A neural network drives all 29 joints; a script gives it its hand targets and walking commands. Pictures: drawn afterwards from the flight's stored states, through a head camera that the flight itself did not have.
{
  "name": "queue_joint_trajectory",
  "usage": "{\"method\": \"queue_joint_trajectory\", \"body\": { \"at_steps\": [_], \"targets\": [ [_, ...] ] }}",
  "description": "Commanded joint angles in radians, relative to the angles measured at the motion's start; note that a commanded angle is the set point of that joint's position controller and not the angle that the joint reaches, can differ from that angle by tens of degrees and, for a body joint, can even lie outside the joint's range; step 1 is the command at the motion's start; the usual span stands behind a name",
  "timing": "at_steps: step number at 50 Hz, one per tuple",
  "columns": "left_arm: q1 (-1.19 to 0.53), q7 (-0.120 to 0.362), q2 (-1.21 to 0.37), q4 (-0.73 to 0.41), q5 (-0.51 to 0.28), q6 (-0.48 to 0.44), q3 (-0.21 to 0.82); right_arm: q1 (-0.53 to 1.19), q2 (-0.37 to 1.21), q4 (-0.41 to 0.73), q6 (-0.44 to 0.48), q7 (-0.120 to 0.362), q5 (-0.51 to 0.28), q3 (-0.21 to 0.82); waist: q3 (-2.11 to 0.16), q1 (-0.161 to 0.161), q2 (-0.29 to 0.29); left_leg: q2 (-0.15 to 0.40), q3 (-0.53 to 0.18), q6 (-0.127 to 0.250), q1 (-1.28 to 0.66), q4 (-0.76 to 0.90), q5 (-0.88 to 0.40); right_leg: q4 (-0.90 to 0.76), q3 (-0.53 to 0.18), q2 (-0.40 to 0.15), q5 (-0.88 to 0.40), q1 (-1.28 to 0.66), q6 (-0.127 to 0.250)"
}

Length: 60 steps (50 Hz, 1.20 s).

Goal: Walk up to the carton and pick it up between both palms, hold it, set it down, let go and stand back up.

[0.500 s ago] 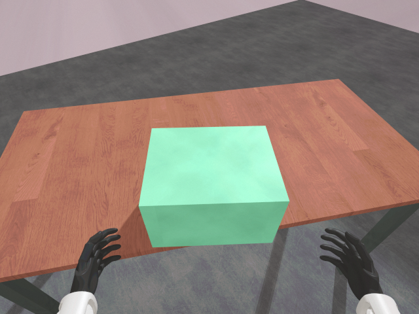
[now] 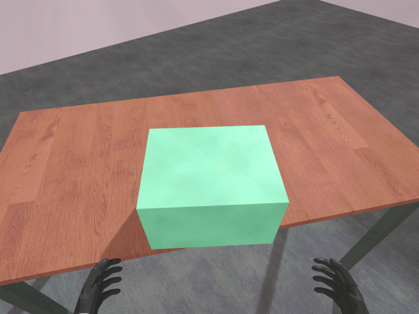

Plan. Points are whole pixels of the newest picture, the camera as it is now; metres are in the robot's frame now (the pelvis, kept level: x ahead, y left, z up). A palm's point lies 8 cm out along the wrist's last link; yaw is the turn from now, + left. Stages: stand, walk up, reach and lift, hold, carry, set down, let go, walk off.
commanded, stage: set down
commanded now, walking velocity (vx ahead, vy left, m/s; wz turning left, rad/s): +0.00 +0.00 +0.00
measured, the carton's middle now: (209, 185) +0.41 +0.04 -0.01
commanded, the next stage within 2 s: let go in 0.54 s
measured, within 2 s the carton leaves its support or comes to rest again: neither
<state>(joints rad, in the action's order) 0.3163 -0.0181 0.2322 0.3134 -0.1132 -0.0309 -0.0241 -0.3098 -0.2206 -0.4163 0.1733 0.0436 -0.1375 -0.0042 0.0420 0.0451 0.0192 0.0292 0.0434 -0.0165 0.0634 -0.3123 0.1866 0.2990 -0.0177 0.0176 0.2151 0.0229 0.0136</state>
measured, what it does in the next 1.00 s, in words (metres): stands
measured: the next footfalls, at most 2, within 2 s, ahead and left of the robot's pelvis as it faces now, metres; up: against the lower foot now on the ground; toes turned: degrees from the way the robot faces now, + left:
none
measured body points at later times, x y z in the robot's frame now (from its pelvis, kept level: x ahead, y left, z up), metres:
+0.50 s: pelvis +0.00 +0.00 +0.00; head +0.00 +0.01 +0.45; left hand +0.15 +0.24 -0.09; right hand +0.17 -0.21 -0.08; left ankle -0.01 +0.13 -0.75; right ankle -0.03 -0.11 -0.75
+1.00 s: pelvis -0.01 +0.00 +0.00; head -0.01 +0.01 +0.45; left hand +0.17 +0.23 -0.09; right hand +0.17 -0.23 -0.08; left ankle -0.01 +0.13 -0.75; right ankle -0.03 -0.11 -0.75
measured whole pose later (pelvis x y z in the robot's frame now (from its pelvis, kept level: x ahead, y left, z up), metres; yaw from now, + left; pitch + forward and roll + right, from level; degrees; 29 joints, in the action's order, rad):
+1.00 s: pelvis -0.01 +0.00 +0.00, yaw -1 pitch -4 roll +0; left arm 0.16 0.00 0.20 0.53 0.01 0.12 -0.01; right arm -0.16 -0.20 -0.73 0.21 0.02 0.00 -0.02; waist 0.06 0.01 0.03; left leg 0.03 0.05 -0.02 0.09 -0.37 0.21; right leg 0.37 -0.02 0.02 0.24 0.05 0.01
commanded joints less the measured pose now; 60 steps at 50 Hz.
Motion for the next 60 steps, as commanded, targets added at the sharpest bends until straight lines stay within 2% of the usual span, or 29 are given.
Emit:
{"method": "queue_joint_trajectory", "body": {
  "at_steps": [1,26,31,39,40,43,53,54,55,56,60],
  "targets": [
    [-0.068,0.0,0.113,-0.105,0.012,-0.024,-0.039,0.061,-0.093,0.087,0.037,-0.006,0.02,-0.038,-0.045,-0.004,-0.013,-0.034,0.009,-0.018,-0.144,-0.014,-0.29,-0.084,-0.003,-0.007,-0.131,0.172,0.004],
    [-0.163,0.02,0.075,0.083,0.11,0.103,-0.029,0.176,-0.048,-0.177,0.037,-0.037,0.133,-0.032,-0.04,-0.025,-0.029,-0.03,0.022,-0.017,-0.142,-0.038,-0.257,-0.056,0.041,0.0,-0.114,0.181,-0.004],
    [-0.219,0.012,0.069,0.088,0.114,0.123,-0.008,0.218,-0.063,-0.229,0.054,-0.037,0.164,-0.067,-0.056,-0.047,-0.035,-0.015,0.019,-0.019,-0.148,-0.054,-0.211,-0.026,0.057,0.005,-0.11,0.208,-0.003],
    [-0.199,0.011,0.064,0.124,0.128,0.116,-0.023,0.218,-0.074,-0.248,0.074,-0.028,0.15,-0.045,-0.075,-0.039,-0.011,-0.03,0.021,-0.019,-0.161,-0.063,-0.257,-0.02,0.044,0.003,-0.221,0.171,-0.012],
    [-0.208,0.009,0.079,0.115,0.127,0.116,-0.035,0.223,-0.08,-0.22,0.081,-0.024,0.147,-0.04,-0.09,-0.011,0.011,-0.028,0.022,-0.017,-0.139,-0.059,-0.241,-0.016,0.037,-0.006,-0.224,0.168,-0.013],
    [-0.219,0.009,0.077,0.121,0.121,0.12,-0.027,0.222,-0.08,-0.217,0.08,-0.023,0.145,-0.043,-0.08,-0.021,0.016,-0.029,0.027,-0.013,-0.129,-0.055,-0.212,-0.013,0.033,-0.012,-0.227,0.173,-0.017],
    [-0.229,0.01,0.076,0.097,0.125,0.131,-0.017,0.212,-0.082,-0.214,0.056,-0.022,0.133,-0.05,-0.059,-0.033,-0.02,-0.027,0.027,-0.022,-0.14,-0.06,-0.196,-0.02,0.034,-0.014,-0.166,0.21,-0.006],
    [-0.12,0.017,0.132,0.203,0.197,0.067,-0.048,0.045,-0.125,-0.316,-0.072,-0.034,0.169,-0.063,-0.028,-0.028,-0.084,0.098,-0.089,0.004,0.114,-0.102,-0.401,0.069,-0.02,-0.079,-0.155,0.114,-0.019],
    [-0.062,0.02,0.13,0.226,0.187,0.04,-0.057,0.031,-0.131,-0.316,-0.124,-0.035,0.179,-0.06,-0.059,-0.015,-0.063,0.099,-0.09,0.02,0.139,-0.121,-0.372,0.073,-0.034,-0.097,-0.166,0.078,-0.02],
    [-0.068,0.023,0.117,0.242,0.174,0.024,-0.051,0.04,-0.118,-0.304,-0.141,-0.03,0.178,-0.059,-0.083,-0.02,-0.034,0.091,-0.088,0.02,0.152,-0.134,-0.336,0.083,-0.032,-0.099,-0.208,0.082,-0.014],
    [-0.099,0.021,0.085,0.295,0.155,0.012,-0.036,0.058,-0.111,-0.322,-0.146,-0.019,0.172,-0.061,-0.11,-0.023,-0.017,0.057,-0.1,0.018,0.191,-0.137,-0.184,0.087,-0.027,-0.107,-0.158,0.119,0.006]
  ]
}}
